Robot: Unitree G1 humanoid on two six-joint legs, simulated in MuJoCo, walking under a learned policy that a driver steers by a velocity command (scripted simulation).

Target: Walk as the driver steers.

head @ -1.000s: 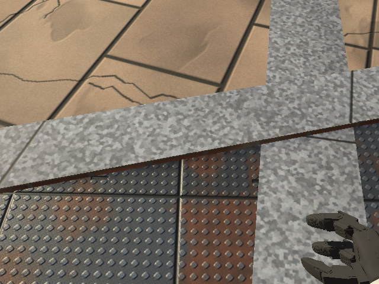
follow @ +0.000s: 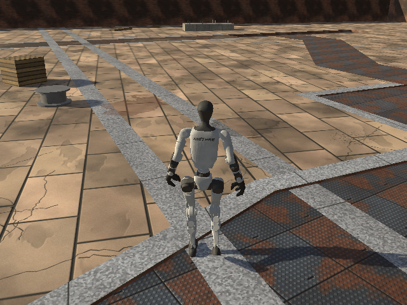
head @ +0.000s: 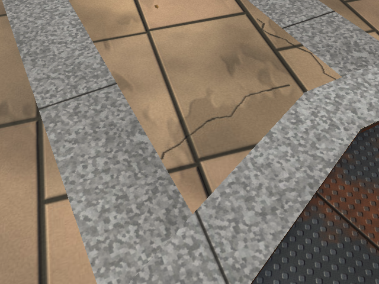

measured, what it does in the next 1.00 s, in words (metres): climbs, turning left: right foot, then left foot 0.04 m higher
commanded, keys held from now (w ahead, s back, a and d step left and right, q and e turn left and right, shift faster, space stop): w+q+shift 0.22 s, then q+shift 0.54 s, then shift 0.14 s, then w+shift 0.10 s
